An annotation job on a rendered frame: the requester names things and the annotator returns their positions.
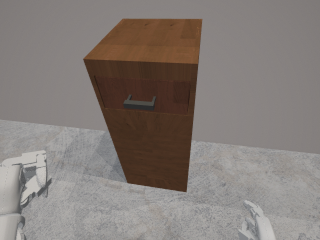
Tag left robot hand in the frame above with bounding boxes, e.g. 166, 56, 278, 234
0, 150, 52, 215

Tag left robot forearm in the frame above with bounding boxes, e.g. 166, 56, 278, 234
0, 213, 27, 240

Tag handle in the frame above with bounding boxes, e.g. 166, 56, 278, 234
123, 94, 156, 111

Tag right robot hand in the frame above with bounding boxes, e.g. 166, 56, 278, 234
238, 200, 277, 240

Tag drawer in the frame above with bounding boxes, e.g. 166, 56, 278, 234
95, 76, 191, 115

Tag cabinet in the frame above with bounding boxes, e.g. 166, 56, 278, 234
83, 18, 203, 192

